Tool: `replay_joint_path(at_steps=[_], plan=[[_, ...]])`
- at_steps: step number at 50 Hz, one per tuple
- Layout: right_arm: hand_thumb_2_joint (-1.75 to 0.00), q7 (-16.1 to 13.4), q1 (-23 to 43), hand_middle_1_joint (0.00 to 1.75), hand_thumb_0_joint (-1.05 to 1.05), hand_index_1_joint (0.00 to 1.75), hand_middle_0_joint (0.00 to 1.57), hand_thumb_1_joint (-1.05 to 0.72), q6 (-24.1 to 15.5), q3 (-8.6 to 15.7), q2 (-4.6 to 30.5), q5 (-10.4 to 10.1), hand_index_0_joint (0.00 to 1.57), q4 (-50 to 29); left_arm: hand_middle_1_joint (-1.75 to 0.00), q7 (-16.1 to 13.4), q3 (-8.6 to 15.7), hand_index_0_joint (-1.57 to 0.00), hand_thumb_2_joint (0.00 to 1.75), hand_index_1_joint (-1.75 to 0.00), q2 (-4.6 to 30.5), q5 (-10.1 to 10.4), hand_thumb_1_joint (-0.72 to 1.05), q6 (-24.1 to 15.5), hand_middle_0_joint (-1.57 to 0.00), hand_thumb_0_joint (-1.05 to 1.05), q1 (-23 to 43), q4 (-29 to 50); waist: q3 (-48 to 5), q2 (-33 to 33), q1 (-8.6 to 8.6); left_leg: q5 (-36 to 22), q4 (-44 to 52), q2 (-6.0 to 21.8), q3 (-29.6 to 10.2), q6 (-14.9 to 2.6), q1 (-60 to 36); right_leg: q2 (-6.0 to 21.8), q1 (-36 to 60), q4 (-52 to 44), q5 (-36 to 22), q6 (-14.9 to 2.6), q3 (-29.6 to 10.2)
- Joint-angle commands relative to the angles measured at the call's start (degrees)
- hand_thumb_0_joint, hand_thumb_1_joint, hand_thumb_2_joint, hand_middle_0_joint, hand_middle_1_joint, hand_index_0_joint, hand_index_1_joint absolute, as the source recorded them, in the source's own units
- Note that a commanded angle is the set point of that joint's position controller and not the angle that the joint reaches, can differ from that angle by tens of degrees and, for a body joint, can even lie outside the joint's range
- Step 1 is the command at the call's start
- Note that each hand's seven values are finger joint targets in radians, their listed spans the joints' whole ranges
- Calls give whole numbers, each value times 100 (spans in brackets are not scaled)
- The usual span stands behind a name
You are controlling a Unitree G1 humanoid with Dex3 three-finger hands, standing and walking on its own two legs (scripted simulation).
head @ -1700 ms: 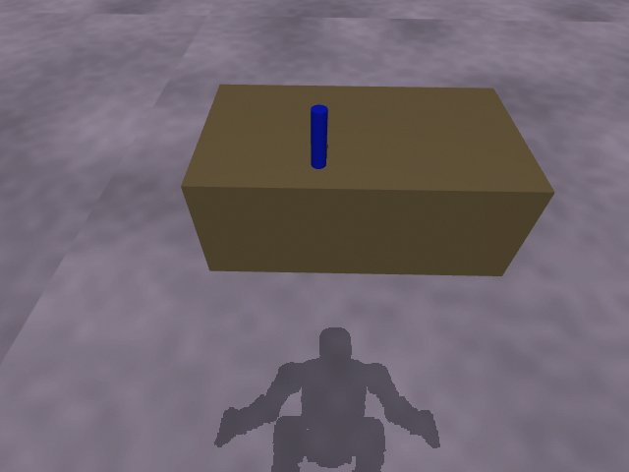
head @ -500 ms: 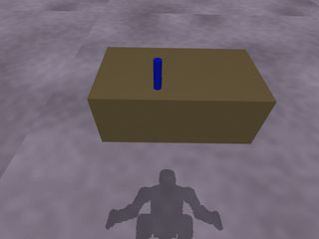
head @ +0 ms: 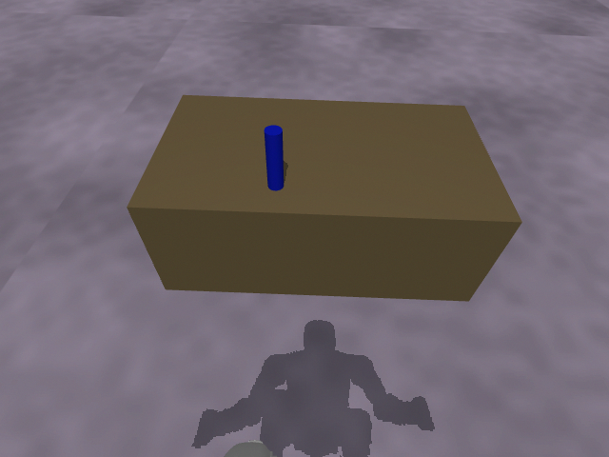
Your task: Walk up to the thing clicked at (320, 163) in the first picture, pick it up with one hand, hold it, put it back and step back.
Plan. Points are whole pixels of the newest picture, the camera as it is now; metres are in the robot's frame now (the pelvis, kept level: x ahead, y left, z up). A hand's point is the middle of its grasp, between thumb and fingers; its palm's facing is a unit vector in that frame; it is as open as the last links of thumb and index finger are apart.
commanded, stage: walk up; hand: left
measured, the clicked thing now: (274, 159) +0.93 +0.16 -0.22
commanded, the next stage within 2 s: none
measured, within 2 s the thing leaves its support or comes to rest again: neither
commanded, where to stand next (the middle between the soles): +0.50 -0.06 m, yaw +2 degrees
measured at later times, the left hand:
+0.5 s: hand (190, 334) +0.33 +0.23 -0.13, palm faces -0.09 -0.91 -0.40, open 7.4 cm
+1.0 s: hand (215, 321) +0.37 +0.20 -0.16, palm faces +0.02 -0.94 -0.33, open 7.4 cm
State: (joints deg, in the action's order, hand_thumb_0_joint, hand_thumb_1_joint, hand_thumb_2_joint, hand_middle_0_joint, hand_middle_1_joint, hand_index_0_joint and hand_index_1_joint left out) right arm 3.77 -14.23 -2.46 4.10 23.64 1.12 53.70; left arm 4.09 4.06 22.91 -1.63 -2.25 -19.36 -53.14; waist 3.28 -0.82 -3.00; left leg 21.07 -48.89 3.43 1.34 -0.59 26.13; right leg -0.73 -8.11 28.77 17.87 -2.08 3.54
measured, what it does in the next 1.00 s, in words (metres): walks ahead: left foot, then right foot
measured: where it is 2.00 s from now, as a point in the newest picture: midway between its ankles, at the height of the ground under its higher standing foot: (340, 396)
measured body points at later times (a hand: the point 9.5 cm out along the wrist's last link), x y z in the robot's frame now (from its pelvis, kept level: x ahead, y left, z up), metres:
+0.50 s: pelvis +0.20 -0.05 -0.02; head +0.22 -0.06 +0.43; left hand +0.33 +0.28 -0.10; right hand +0.20 -0.38 -0.13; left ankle +0.13 +0.12 -0.73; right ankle +0.31 -0.18 -0.74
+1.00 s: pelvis +0.37 -0.07 -0.01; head +0.39 -0.04 +0.43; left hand +0.37 +0.25 -0.14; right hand +0.47 -0.39 -0.10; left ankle +0.46 +0.04 -0.73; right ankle +0.31 -0.18 -0.72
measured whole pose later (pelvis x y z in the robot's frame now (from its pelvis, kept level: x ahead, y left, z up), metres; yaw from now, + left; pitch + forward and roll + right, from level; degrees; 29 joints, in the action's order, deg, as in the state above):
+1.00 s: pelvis +0.37 -0.07 -0.01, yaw +1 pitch -3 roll +0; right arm 2.7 -15.5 -3.8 3.4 22.9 1.6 48.5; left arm 2.5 3.1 24.6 -0.6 -2.6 -21.9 -48.1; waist 5.5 3.1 -3.0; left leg 9.4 -34.8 1.4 3.8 -1.6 22.3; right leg 2.3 -10.3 41.5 25.1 -2.1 5.6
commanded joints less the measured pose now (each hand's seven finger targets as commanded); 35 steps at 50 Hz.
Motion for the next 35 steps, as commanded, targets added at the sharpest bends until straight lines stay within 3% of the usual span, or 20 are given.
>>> replay_joint_path(at_steps=[1, 3, 4, 5, 6, 7, 8, 11, 13, 16, 19, 21, 23, 24, 25, 26, 27, 28, 31, 35], plan=[[-90, -56, 42, 30, 0, 30, 20, -90, -240, 314, 1081, 10, 20, -549, -30, -103, 388, -20, 90, -30, 1668, 39, 90, -216, -20, 0, 512, 752, 224, 573, 219, -523, 1183, 105, 35, -20, -740, 1464, -865, -1229, 298, -1005, -1311], [-90, -143, -771, 30, 0, 30, 20, -90, -312, 425, 1117, 23, 20, -344, -30, -98, 308, -20, 90, -30, 1507, 40, 90, -172, -20, 0, 747, 837, -172, 122, 746, -1142, 1852, -155, 319, -36, -2222, 1180, -1438, -57, -168, -732, -805], [-90, -218, -1305, 30, 0, 30, 20, -90, -357, 535, 1370, 33, 20, -188, -30, -101, 209, -20, 90, -30, 1202, 36, 90, -164, -20, 0, 480, 875, -635, -815, 964, -736, 2151, -231, 145, -152, -3267, 715, -1801, 1420, -673, -565, -346], [-90, -297, -1634, 30, 0, 30, 20, -90, -388, 636, 1740, 123, 20, -237, -30, -103, 108, -20, 90, -30, 768, 72, 90, -160, -20, 0, 134, 882, -770, -1853, 1016, 642, 2759, 851, -1716, -554, -3861, 55, -2872, 2901, 519, -260, -8], [-90, -329, -1392, 30, 0, 30, 20, -90, -417, 649, 2044, 123, 20, -503, -30, -144, 116, -20, 90, -30, 835, 87, 90, -121, -20, 0, -90, 893, -714, -1659, 786, 1617, 3532, 2036, -4095, -1061, -3660, -306, -3642, 3711, 1298, -116, -506], [-90, -300, -985, 30, 0, 30, 20, -90, -397, 653, 2053, -84, 20, -631, -30, -206, 267, -20, 90, -30, 1510, 8, 90, -69, -20, 0, 48, 793, -558, -877, 763, 1950, 3598, 2278, -4262, -1475, -3117, 155, -3313, 3851, 1339, -138, -1080], [-90, -300, -773, 30, 0, 30, 20, -90, -383, 597, 1897, -83, 20, -684, -30, -220, 260, -20, 90, -30, 1563, 28, 90, -83, -20, 0, 225, 774, -82, -564, 621, 1456, 3588, 2204, -3849, -1543, -2525, 336, -3295, 3927, 1126, -109, -1119], [-90, -323, -587, 30, 0, 30, 20, -90, -465, 381, 1461, -92, 20, -774, -30, -157, 266, -20, 90, -30, 1329, 103, 90, -90, -20, 0, 54, 564, 238, -457, 369, -1155, 3230, 1319, -1627, -991, -1970, 523, -2791, 3336, 274, 0, -1129], [-90, -312, -616, 30, 0, 30, 20, -90, -494, 384, 1474, -102, 20, -780, -30, -93, 246, -20, 90, -30, 1187, 115, 90, -64, -20, 0, 13, 603, 163, -698, 348, -2124, 3134, 1229, -1043, -1096, -1910, 551, -2552, 2947, 16, 137, -799], [-90, -305, -602, 30, 0, 30, 20, -90, -489, 394, 1538, -69, 20, -900, -30, 16, 216, -20, 90, -30, 1018, 111, 90, -49, -20, 0, 512, 836, 306, -937, 424, -2512, 3130, 1140, -500, -1205, -1731, 677, -2352, 2001, -260, 219, -396], [-90, -298, -550, 30, 0, 30, 20, -90, -473, 392, 1619, -74, 20, -973, -30, 95, 265, -20, 90, -30, 980, 98, 90, -79, -20, 0, 847, 958, 109, -875, 421, -2477, 2899, 1033, -255, -1005, -1323, 616, -1440, 1096, -797, 81, -233], [-90, -310, -426, 30, 0, 30, 20, -90, -417, 399, 1681, -74, 20, -1017, -30, 101, 306, -20, 90, -30, 1003, 92, 90, -70, -20, 0, 715, 898, -117, -925, 310, -1951, 2653, 1045, -300, -953, -1173, 437, -887, 947, -890, 7, 20], [-90, -331, -329, 30, 0, 30, 20, -90, -363, 366, 1567, -87, 20, -1095, -30, 56, 415, -20, 90, -30, 1150, 97, 90, -88, -20, 0, 74, 670, -475, -400, -80, -1818, 1759, 964, -262, -790, -936, 257, 126, 599, -896, -67, 116], [-90, -333, -657, 30, 0, 30, 20, -90, -340, 260, 1268, -79, 20, -1078, -30, 13, 527, -20, 90, -30, 1400, 76, 90, -142, -20, 0, -298, 537, -766, 386, -192, -1883, 564, 619, -5, -632, -577, 192, 962, 434, -552, -132, -107], [-90, -321, -1001, 30, 0, 30, 20, -90, -334, 125, 892, -82, 20, -1097, -30, -54, 675, -20, 90, -30, 1739, 35, 90, -193, -20, 0, -744, 483, -1003, 1615, -390, -925, -994, 103, 328, -424, 154, 880, 1494, -257, 719, -303, -1154], [-90, -319, -1169, 30, 0, 30, 20, -90, -291, 27, 742, -105, 20, -1143, -30, -108, 673, -20, 90, -30, 2007, 59, 90, -240, -20, 0, -557, 704, -763, 2060, -196, 827, -1850, -441, 72, -228, 1092, 2153, 1400, -1170, 1443, -735, -3420], [-90, -377, -905, 30, 0, 30, 20, -90, -229, 191, 1316, -83, 20, -1048, -30, -107, 649, -20, 90, -30, 2102, 122, 90, -212, -20, 0, -339, 764, -434, 1541, -261, 852, -2289, -238, -259, -186, 1205, 2473, 894, -1556, 1849, -1173, -4001], [-90, -388, -713, 30, 0, 30, 20, -90, -228, 233, 1469, -64, 20, -984, -30, -135, 608, -20, 90, -30, 2051, 167, 90, -197, -20, 0, -88, 835, -40, 1250, -160, 641, -2349, -4, -445, -190, 1176, 2429, 279, -1598, 1665, -1314, -3891], [-90, -292, -1094, 30, 0, 30, 20, -90, -176, 209, 1293, -183, 20, -625, -30, -192, 437, -20, 90, -30, 1550, 208, 90, -250, -20, 0, 434, 915, 339, 1031, 287, -161, -1672, 215, -555, -190, 585, 1520, -564, -1450, 270, -654, -1902], [-90, -172, -991, 30, 0, 30, 20, -90, -116, 218, 1126, -71, 20, -619, -30, -200, 380, -20, 90, -30, 1415, 177, 90, -352, -20, 0, 220, 960, 166, 983, 263, -675, -1023, 162, -324, -8, 455, 1353, -582, -1467, -445, -939, -1207]])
